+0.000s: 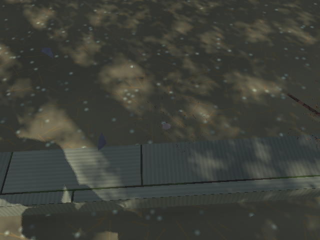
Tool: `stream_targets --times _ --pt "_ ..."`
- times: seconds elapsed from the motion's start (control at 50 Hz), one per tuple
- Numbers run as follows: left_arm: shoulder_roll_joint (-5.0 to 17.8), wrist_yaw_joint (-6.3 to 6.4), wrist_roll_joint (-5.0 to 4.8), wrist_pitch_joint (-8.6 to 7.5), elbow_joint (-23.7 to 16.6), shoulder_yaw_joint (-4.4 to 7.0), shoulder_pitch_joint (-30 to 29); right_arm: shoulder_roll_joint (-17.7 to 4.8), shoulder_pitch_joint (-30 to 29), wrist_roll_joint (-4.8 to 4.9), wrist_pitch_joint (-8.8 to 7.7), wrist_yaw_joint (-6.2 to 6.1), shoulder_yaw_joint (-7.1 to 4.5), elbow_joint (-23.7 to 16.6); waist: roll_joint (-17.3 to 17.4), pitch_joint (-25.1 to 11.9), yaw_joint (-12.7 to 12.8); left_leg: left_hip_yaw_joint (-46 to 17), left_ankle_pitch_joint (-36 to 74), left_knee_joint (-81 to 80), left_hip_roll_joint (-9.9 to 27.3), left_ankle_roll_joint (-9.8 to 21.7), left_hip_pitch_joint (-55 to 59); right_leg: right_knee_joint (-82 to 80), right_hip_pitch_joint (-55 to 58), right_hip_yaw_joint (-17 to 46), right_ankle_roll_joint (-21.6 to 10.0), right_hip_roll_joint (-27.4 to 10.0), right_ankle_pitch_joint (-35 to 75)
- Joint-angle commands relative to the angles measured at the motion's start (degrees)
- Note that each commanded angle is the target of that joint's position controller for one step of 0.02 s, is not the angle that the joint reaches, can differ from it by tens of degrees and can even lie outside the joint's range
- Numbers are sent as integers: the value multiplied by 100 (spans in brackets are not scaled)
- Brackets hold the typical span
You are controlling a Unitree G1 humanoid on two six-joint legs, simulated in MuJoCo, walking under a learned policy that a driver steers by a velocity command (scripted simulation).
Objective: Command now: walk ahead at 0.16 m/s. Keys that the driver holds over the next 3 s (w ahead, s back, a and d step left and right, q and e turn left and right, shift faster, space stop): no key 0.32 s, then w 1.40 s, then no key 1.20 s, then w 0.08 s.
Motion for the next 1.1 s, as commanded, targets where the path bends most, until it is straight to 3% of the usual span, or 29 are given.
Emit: stream_targets --times 0.02,0.04,0.06,0.12,0.18,0.26,0.28,0.3,0.34,0.4,0.48,0.52,0.56,0.58,0.6,0.62,0.64,0.68,0.72,0.84,0.92,0.96,0.98,1.0,1.02,1.04,1.06,1.08,1.1 --pt "785 66 -95 87 -17 141 843 -645 264 125 -6 -39 -100 -239 -403 -1700 406 -325 -169 1858 407 -103 -2179 -673 3264 2094 -1328 -1865 2603" --pt "601 92 -54 101 -77 60 465 -626 28 45 96 -110 -134 -266 -216 -1236 272 -281 146 1500 602 -149 -1981 -951 2370 1819 -1209 -1721 2036" --pt "557 111 3 119 -65 41 265 -552 52 -10 209 -164 -143 -286 -368 -1048 84 -293 394 1036 759 -161 -1465 -1184 1637 1603 -1083 -1562 1542" --pt "643 140 127 189 -9 63 113 -192 233 -27 370 -266 -68 -195 -728 -902 -79 -4 499 -326 636 -181 -575 -1464 773 1022 -1006 -1196 1064" --pt "756 197 31 260 23 82 156 -288 120 -52 447 -265 -78 -146 -709 -1065 -43 92 1471 -1236 587 -134 -89 -1612 728 1022 -934 -1197 -319" --pt "531 229 -66 376 180 -16 321 -415 -154 -205 485 -215 -104 -160 -503 -452 -67 46 2161 -2564 654 169 410 -1662 172 907 -186 -787 -2876" --pt "531 231 -44 386 210 -16 405 -593 -217 -205 467 -229 -115 -221 -255 -210 46 -255 1918 -2944 950 318 182 -1350 210 776 9 -603 -2741" --pt "484 257 -61 414 206 8 644 -888 -398 -117 436 -222 -195 -129 577 -22 378 -273 796 -3056 876 436 -683 -1167 721 303 145 -200 -2195" --pt "570 306 -27 439 275 28 628 -445 -483 -127 307 -188 -111 -79 737 -75 327 -239 130 -3451 769 275 -1227 -640 1510 153 150 -110 -1661" --pt "634 319 -121 417 347 90 682 -655 -315 -29 196 -180 -208 -74 675 -8 226 -498 -556 -3509 869 459 -940 -53 965 -66 -33 55 -2579" --pt "370 182 -164 164 249 81 444 -906 74 101 18 -190 -330 27 1087 193 82 -1911 -484 -4010 1912 1162 -125 937 90 -69 -180 17 -1757" --pt "361 139 -217 79 312 98 673 -816 -202 134 -47 -157 -319 -52 899 182 305 -1635 233 -3785 1813 1071 -203 419 531 -69 -310 -19 -1729" --pt "547 145 -219 66 619 198 1422 -695 -667 134 -55 -117 -292 -215 526 -37 677 -842 1167 -3057 1268 722 -927 -299 1988 170 -384 -98 -1307" --pt "958 172 -225 61 757 325 1935 -394 -848 125 -96 -109 -218 -368 -487 -136 799 49 1637 -1704 614 347 -1806 -985 2807 1373 -691 -809 -1809" --pt "1468 136 -242 67 873 458 2595 -254 -922 63 -200 -124 -169 -564 -1759 -340 986 497 961 -99 83 100 -2952 -1721 3761 3337 -1350 -1872 -1859" --pt "1135 123 -146 3 885 326 2636 -481 -1041 97 -263 -107 -230 -591 -1390 -302 921 -37 143 1178 256 171 -3732 -1732 4004 3925 -1571 -2252 -1513" --pt "815 117 -115 -50 800 216 2364 -513 -950 156 -309 -41 -242 -536 -887 -210 705 -269 518 1698 531 352 -4039 -1574 3999 3411 -1387 -2106 -1134" --pt "723 75 -122 -64 641 151 1958 -434 -993 137 -332 24 -242 -474 -378 -83 498 -191 1424 1475 871 512 -4115 -1688 3711 2459 -1038 -1800 -393" --pt "556 90 -103 11 655 69 1983 -329 -1077 92 -279 68 -253 -492 -422 -97 415 -30 1845 947 972 443 -3644 -1849 3344 1712 -842 -1502 465" --pt "931 259 -111 103 616 139 2096 30 -2184 80 -177 135 -59 -891 -511 197 571 482 3070 -1464 542 78 -2417 -2227 2282 639 -726 -1046 658" --pt "849 243 -196 164 758 165 2368 -154 -2304 105 -91 186 -36 -950 -641 357 503 409 2840 -1660 543 340 -2381 -1987 2809 740 -703 -1508 836" --pt "954 261 -200 193 711 202 2190 -371 -2090 69 -123 213 -126 -954 -661 128 235 515 2700 -1910 342 540 -1775 -1447 3012 588 -562 -1539 2204" --pt "816 254 -149 261 695 158 2225 -549 -1340 31 -123 213 -256 -744 -560 -401 -119 749 2596 -1891 41 668 -761 -388 3036 370 -494 -1296 3825" --pt "797 233 -198 286 676 136 2217 -713 -441 54 -137 217 -382 -473 -528 -915 -550 774 2847 -2294 11 823 664 892 2453 174 -291 -996 4211" --pt "858 194 -173 232 482 120 1876 -1087 626 54 -111 154 -510 -203 -169 -1477 -985 -430 2817 -2606 959 1088 2392 2587 1021 136 -55 -680 2416" --pt "36 150 -53 57 369 -60 2197 -1532 618 -65 -51 113 -491 -173 1488 -1730 -350 -2786 4133 -2816 2397 1679 3536 4685 -935 260 217 205 -2669" --pt "210 114 -301 -109 499 -26 2210 -1209 869 -64 -34 126 -445 -85 1142 -2062 -616 -3735 3196 -3432 2717 2205 3333 5683 -1558 1105 196 220 -2830" --pt "443 91 -441 -152 372 51 1832 -772 462 -27 -26 136 -318 -98 738 -1150 -420 -2963 2596 -3577 2510 2046 2641 5961 -2132 813 144 -162 -2524" --pt "468 100 -448 -120 250 73 1465 -302 53 -24 -5 180 -175 -142 431 -655 -244 -2222 2090 -3710 2164 1758 1821 6024 -2202 518 104 -458 -2095"
Next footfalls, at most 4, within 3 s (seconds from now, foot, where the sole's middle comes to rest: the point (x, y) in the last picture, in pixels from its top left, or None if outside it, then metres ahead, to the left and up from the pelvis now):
0.26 left None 0.12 0.14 -0.76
1.02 left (130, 239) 0.45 0.15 -0.76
1.48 right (181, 156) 0.75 -0.07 -0.66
2.00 left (131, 115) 0.99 0.15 -0.66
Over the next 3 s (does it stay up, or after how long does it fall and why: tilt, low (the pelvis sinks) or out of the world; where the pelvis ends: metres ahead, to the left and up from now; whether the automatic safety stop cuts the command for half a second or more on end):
stays up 0.93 0.03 0.11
